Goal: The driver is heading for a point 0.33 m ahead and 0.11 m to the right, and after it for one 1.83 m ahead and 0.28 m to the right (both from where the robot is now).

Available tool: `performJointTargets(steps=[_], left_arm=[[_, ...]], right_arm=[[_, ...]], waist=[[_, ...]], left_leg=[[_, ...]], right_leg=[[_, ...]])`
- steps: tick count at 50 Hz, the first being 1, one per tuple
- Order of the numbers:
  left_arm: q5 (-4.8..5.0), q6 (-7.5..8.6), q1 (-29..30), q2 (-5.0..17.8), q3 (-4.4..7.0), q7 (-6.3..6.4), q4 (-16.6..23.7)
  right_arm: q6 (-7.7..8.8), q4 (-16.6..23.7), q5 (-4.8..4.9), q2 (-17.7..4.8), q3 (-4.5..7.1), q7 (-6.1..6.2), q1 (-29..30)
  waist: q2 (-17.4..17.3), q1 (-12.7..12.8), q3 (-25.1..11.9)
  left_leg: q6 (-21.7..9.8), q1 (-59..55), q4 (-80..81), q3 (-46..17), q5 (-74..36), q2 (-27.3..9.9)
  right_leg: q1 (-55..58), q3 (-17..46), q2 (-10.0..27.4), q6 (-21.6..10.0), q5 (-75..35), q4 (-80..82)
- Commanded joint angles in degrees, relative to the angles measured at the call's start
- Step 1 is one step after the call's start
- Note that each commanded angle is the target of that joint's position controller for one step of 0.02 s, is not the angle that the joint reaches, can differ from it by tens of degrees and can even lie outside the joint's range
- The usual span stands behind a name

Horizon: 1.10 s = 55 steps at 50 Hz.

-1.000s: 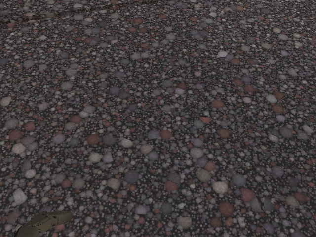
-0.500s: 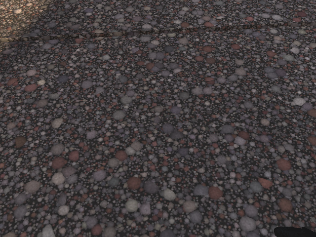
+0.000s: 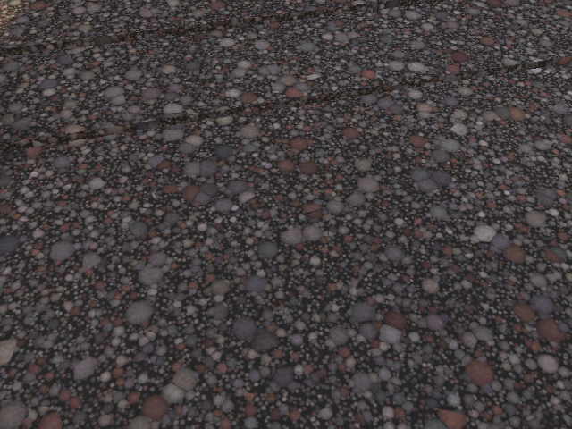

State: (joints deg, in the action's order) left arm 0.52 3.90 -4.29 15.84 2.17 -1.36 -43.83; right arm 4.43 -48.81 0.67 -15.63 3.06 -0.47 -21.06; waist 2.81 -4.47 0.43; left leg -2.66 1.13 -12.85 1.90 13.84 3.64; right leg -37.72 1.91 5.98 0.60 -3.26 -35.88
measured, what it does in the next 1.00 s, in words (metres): walks ahead: right foot, then left foot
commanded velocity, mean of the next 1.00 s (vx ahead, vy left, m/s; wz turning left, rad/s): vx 0.50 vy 0.00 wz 0.00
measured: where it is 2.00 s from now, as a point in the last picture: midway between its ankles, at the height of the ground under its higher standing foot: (272, 207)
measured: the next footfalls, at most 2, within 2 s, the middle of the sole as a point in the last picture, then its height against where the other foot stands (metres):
right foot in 0.12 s outside the picture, level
left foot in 0.66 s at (231, 405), level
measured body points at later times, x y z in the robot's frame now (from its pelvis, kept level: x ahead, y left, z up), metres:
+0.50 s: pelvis +0.27 -0.05 +0.00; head +0.30 -0.05 +0.45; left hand +0.29 +0.23 -0.12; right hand +0.46 -0.30 -0.10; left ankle +0.45 +0.13 -0.69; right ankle +0.21 -0.14 -0.74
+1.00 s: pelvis +0.55 +0.02 +0.00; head +0.57 +0.02 +0.45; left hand +0.71 +0.28 -0.10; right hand +0.57 -0.26 -0.12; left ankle +0.51 +0.10 -0.74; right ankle +0.70 -0.17 -0.68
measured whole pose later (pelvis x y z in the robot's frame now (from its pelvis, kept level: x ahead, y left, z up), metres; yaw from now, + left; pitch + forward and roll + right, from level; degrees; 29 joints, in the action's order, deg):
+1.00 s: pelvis +0.55 +0.02 +0.00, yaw +0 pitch +1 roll +1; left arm 0.3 3.5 -6.9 16.7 3.4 -0.1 -46.7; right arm 4.9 -52.2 0.1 -14.6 2.8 -0.6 -19.3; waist 2.6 -3.5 0.6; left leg -3.8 4.1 -12.6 2.7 10.0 3.9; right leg -38.8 2.6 7.6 0.6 1.5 -44.9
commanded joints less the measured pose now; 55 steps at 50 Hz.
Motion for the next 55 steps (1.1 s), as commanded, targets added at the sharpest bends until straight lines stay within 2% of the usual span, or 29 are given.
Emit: performJointTargets(steps=[1,4,5,6,7,8,9,10,11,12,13,14,19,23,28,31,32,33,34,35,36,37,38,39,40,41,44,50,55], left_arm=[[0.34,1.17,6.91,3.75,0.56,-0.88,5.68],[0.18,1.55,4.61,5.44,1.11,-1.43,5.71],[0.0,1.64,-0.02,6.63,1.84,-1.28,4.49],[-0.19,1.61,-8.77,9.31,3.25,-0.8,1.82],[-0.66,1.36,-19.07,13.74,4.43,-0.2,0.06],[-0.5,1.03,-20.64,16.68,4.98,-0.54,-1.1],[0.3,0.95,-20.09,10.96,3.48,-0.56,-0.37],[0.17,1.0,-16.13,9.15,2.83,-0.31,0.23],[-0.28,0.99,-12.39,8.52,2.58,-0.24,0.86],[-0.74,1.06,-9.88,7.07,2.23,-0.36,1.1],[-1.33,1.31,-8.69,5.99,1.87,-0.38,1.21],[-1.21,1.59,-8.37,5.62,1.86,-0.47,1.03],[-0.58,1.99,-10.98,8.03,2.61,0.42,-1.29],[-0.02,1.4,-13.89,8.92,2.75,1.06,-3.0],[0.56,0.12,-18.27,9.78,3.12,1.34,-5.94],[0.78,-0.71,-17.23,10.8,3.61,1.75,-6.53],[0.86,-1.0,-15.91,11.03,3.64,1.89,-6.38],[0.56,-1.26,-15.85,9.62,3.09,2.03,-6.17],[-0.85,-1.21,-16.64,6.77,1.79,2.2,-4.66],[-0.61,0.05,-23.57,0.1,-0.04,1.57,-4.27],[0.58,1.24,-19.56,6.27,1.26,1.25,-4.81],[1.89,2.04,-14.24,8.8,2.03,0.97,-2.98],[1.71,2.27,-11.51,8.36,1.94,1.25,-2.45],[0.79,2.12,-10.21,7.97,2.21,1.46,-2.3],[0.55,1.58,-11.42,7.28,2.34,1.43,-2.54],[0.49,0.94,-12.48,6.21,2.24,1.45,-2.94],[-0.05,-0.3,-10.24,4.62,2.01,1.71,-2.18],[-0.17,0.36,0.76,2.66,1.29,0.96,0.67],[0.48,0.99,8.17,2.95,0.92,-0.49,3.52]], right_arm=[[0.0,1.32,0.48,-10.24,2.45,0.49,-1.19],[-0.96,0.35,0.57,-11.14,2.83,0.91,-0.76],[-1.29,0.4,0.62,-11.4,2.83,1.04,0.42],[-1.54,0.56,0.27,-10.04,2.25,1.19,0.43],[-1.44,2.03,-1.18,-7.09,0.93,1.38,-0.45],[-0.15,2.22,-0.66,-0.71,-0.81,0.73,-8.01],[0.95,1.48,0.36,-7.05,0.49,0.32,-3.93],[1.63,3.21,1.56,-9.34,1.21,0.02,1.73],[1.8,3.83,1.29,-8.63,1.03,0.32,4.79],[1.59,4.04,0.38,-8.15,1.26,0.54,6.27],[1.06,3.78,0.18,-7.41,1.35,0.54,5.04],[0.47,3.36,0.17,-6.33,1.22,0.6,3.92],[-0.67,5.08,-0.67,-4.28,0.74,0.87,9.92],[0.06,6.64,-0.36,-2.86,0.08,0.05,17.28],[0.73,9.28,0.33,-3.46,-0.13,-1.43,24.29],[1.11,9.08,0.24,-5.4,0.5,-2.02,21.79],[1.2,7.73,0.06,-6.69,1.27,-1.9,17.09],[1.17,4.84,-0.15,-9.36,2.71,-1.44,8.2],[0.96,2.87,-0.76,-13.68,3.94,-0.83,-2.13],[0.59,1.59,-0.49,-16.86,4.54,-1.12,-4.07],[0.67,2.33,0.19,-11.1,2.98,-1.2,-3.32],[0.83,2.98,0.03,-9.21,2.28,-1.02,0.92],[0.86,3.72,-0.39,-8.37,1.95,-0.98,4.97],[0.95,3.99,-0.81,-6.79,1.56,-1.08,7.65],[1.19,4.03,-1.42,-5.7,1.18,-1.09,8.96],[1.41,3.82,-1.34,-5.32,1.14,-1.18,9.32],[1.94,2.38,-0.83,-7.11,1.59,-0.77,8.15],[1.17,-0.47,-0.26,-8.69,1.77,0.44,3.44],[-0.11,-3.58,0.26,-9.42,2.05,0.68,-1.32]], waist=[[-6.03,0.2,3.28],[-7.36,2.43,1.6],[-7.58,5.34,-1.12],[-6.46,9.09,-6.89],[0.74,12.21,-15.89],[16.3,8.0,-21.95],[9.16,10.65,-19.46],[5.8,10.29,-11.34],[1.06,8.65,-6.96],[-0.05,7.18,-3.72],[1.52,5.28,-3.4],[2.03,4.41,-3.34],[0.18,4.71,0.11],[0.36,7.23,1.77],[0.68,9.17,3.72],[2.01,6.58,1.99],[2.23,3.63,-0.76],[1.06,-0.18,-6.48],[-5.92,-3.39,-15.38],[-21.11,0.74,-21.07],[-14.61,-1.88,-18.7],[-11.9,-1.29,-10.89],[-7.41,0.38,-6.7],[-6.19,1.82,-3.51],[-7.8,3.74,-3.16],[-8.14,4.6,-2.98],[-6.66,5.14,-0.51],[-5.82,1.78,2.16],[-5.92,-0.41,4.16]], left_leg=[[-8.51,0.29,2.38,-7.7,-15.52,-17.0],[-6.84,-4.11,-2.76,-8.02,-24.61,-18.34],[-5.77,-3.85,-8.19,-6.53,-33.68,-16.9],[-4.17,-0.45,-18.51,-4.16,-37.44,-13.8],[-1.95,11.23,-36.97,-1.26,-21.27,-9.97],[1.35,33.57,-54.73,-3.08,16.98,0.31],[0.81,40.11,-60.88,-9.6,19.52,-2.57],[0.12,43.43,-61.1,-8.22,14.32,-5.27],[0.21,41.77,-58.67,-6.52,9.06,-8.09],[0.56,39.77,-55.4,-6.11,5.91,-9.72],[0.74,36.16,-53.7,-6.61,3.7,-11.05],[1.11,34.15,-52.15,-6.51,2.77,-11.39],[3.49,38.11,-39.68,-5.51,-7.5,-12.22],[3.51,35.37,-25.94,-3.42,-18.31,-10.13],[2.03,35.77,-18.14,-3.06,-16.64,-8.39],[-0.3,30.66,-15.73,-2.09,-10.53,-6.8],[-1.49,23.55,-14.33,-0.36,-9.95,-5.04],[-3.22,10.76,-14.29,0.19,-10.87,-4.39],[-6.97,-6.75,-16.27,-11.84,-12.65,-14.94],[-15.63,-23.67,-9.39,-38.43,1.25,-25.64],[-13.94,-21.93,-5.14,-41.29,9.56,-24.6],[-11.71,-14.96,-3.85,-33.56,8.18,-23.03],[-10.72,-7.24,-2.5,-27.78,2.61,-21.05],[-10.49,-0.86,-0.75,-23.52,-2.59,-19.22],[-10.16,3.09,0.68,-20.68,-6.18,-17.93],[-10.41,5.22,2.23,-18.73,-7.91,-17.11],[-11.46,8.18,5.4,-13.86,-12.69,-16.63],[-8.87,6.44,6.63,-6.04,-15.54,-13.64],[-8.46,-1.86,3.5,-6.32,-16.27,-17.02]], right_leg=[[0.9,-0.63,-1.34,-1.33,0.37,4.24],[5.59,-1.86,-2.98,-3.69,6.81,6.72],[12.69,-3.73,-4.82,-4.89,7.27,8.22],[25.51,-4.08,-5.18,-6.68,5.82,7.96],[43.05,8.21,5.65,-10.4,2.63,5.9],[59.99,35.35,16.24,-19.22,16.47,13.44],[58.57,37.89,15.15,-17.58,24.86,17.51],[51.4,29.77,13.52,-15.3,23.58,18.65],[43.48,23.96,11.48,-14.3,17.91,19.89],[37.02,19.69,9.64,-14.07,12.37,21.55],[33.11,16.89,8.35,-13.79,8.99,23.05],[31.07,15.06,7.61,-14.06,7.48,24.63],[29.13,7.69,6.64,-14.55,1.72,28.87],[29.77,2.37,4.29,-12.25,1.77,29.28],[37.46,2.87,7.69,-11.67,1.63,26.31],[41.45,3.18,9.23,-10.12,-7.38,21.28],[41.13,1.72,7.88,-9.08,-16.23,15.85],[37.76,-0.61,4.77,-7.48,-19.9,5.47],[26.12,-3.41,1.07,-5.27,-4.41,-12.78],[3.3,-1.92,-9.59,-1.93,33.39,-30.73],[-3.26,5.23,-6.88,-2.67,36.89,-36.98],[-6.6,4.22,-4.13,-3.56,31.69,-37.42],[-4.88,2.56,-1.25,-3.52,26.31,-35.14],[-2.9,2.23,0.42,-3.15,22.9,-31.93],[0.74,2.76,1.82,-2.94,20.58,-30.21],[2.73,2.63,2.19,-2.53,19.64,-28.74],[0.9,1.77,2.84,-0.76,15.29,-22.8],[0.96,-0.7,0.76,0.26,-1.69,-3.01],[-0.23,-1.16,-0.98,-1.2,-0.01,4.76]])
Velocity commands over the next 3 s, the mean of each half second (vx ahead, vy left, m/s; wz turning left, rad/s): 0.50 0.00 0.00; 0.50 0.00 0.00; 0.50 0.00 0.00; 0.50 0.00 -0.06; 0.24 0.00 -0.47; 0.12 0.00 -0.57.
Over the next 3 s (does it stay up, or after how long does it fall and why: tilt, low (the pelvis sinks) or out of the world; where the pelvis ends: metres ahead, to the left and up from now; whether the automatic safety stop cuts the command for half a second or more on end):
stays up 1.39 -0.02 0.01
